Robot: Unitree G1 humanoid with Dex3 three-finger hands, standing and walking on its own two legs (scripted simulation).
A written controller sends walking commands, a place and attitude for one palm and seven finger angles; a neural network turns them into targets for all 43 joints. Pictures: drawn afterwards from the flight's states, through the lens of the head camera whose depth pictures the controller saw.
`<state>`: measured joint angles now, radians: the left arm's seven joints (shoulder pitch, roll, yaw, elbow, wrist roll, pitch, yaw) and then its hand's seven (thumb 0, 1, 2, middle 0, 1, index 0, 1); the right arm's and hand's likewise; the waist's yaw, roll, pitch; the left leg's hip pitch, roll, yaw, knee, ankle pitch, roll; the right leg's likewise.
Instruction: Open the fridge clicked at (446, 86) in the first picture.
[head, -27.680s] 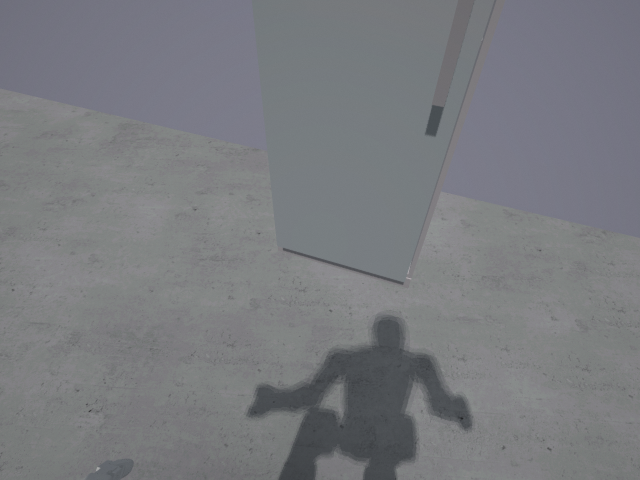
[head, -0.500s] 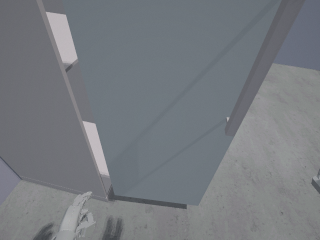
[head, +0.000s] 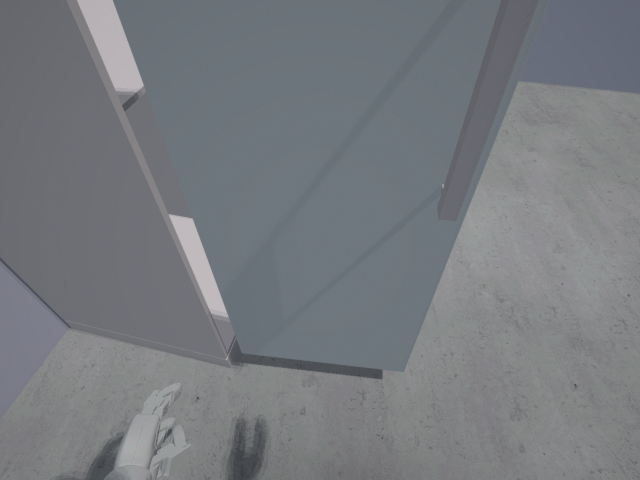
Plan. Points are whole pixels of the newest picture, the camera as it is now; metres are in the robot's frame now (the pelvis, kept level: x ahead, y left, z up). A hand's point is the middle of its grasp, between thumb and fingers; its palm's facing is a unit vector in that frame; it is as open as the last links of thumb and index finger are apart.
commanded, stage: step back with the hand held close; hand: right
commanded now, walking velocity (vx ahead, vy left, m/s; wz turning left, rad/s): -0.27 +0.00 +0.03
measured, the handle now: (480, 96) +0.51 -0.17 +0.24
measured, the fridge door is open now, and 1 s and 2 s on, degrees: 83 83 83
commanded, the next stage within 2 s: stop stepping back and stand still in 0.74 s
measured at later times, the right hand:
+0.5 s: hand out of the picture +0.17 -0.25 +0.17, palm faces +0.34 +0.82 -0.45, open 7.4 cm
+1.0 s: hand out of the picture +0.05 -0.26 +0.18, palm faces +0.30 +0.83 -0.48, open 7.4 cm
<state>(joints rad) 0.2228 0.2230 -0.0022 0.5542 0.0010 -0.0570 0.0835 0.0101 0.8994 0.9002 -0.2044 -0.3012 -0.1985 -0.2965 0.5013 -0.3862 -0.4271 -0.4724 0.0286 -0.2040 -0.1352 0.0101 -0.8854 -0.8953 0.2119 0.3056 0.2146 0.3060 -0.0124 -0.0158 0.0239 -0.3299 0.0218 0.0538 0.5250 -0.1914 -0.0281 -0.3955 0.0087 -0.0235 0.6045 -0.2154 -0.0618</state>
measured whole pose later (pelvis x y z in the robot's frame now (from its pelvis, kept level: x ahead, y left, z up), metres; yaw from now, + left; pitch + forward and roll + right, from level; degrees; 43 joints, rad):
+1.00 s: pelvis -0.16 -0.01 +0.02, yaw +2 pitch +2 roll +3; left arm 0.24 0.16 -0.01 0.59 0.02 -0.12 0.07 0.01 0.90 0.90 -0.20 -0.30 -0.20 -0.30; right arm 0.64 -0.48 -0.43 -0.58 0.07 -0.18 -0.13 0.01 -0.89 -0.90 0.21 0.31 0.21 0.31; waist 0.03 0.02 -0.03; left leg -0.17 -0.06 0.02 0.50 -0.46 0.02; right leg -0.39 0.01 0.01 0.34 -0.04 -0.04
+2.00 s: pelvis -0.22 -0.03 +0.01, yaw -3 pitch -1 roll +1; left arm 0.18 0.27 0.01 0.98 0.03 0.02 0.01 0.01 0.90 0.90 -0.20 -0.30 -0.20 -0.30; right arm 0.25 -0.20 0.02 0.99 -0.02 0.05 0.00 0.01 -0.95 -0.89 0.21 0.30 0.21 0.30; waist 0.02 0.03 0.07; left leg -0.21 -0.03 0.00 0.51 -0.28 0.01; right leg -0.32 0.04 0.04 0.53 -0.19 -0.03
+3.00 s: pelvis -0.18 -0.02 +0.02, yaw -2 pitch -1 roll +0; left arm 0.10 0.33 0.01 1.12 0.02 0.00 0.02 0.00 0.90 0.90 -0.20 -0.30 -0.20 -0.30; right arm 0.10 -0.31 0.00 1.12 -0.01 -0.01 0.00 0.00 -0.90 -0.90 0.20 0.30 0.21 0.30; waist 0.01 -0.01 0.06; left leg -0.07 -0.03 -0.01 0.33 -0.24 0.03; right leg -0.17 0.03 0.03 0.34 -0.15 -0.01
